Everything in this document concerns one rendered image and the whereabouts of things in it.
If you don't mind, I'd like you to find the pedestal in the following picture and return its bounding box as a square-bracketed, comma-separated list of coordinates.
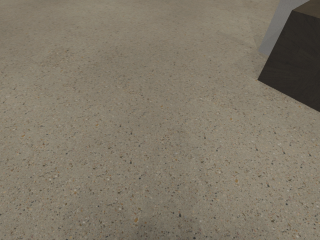
[257, 0, 320, 112]

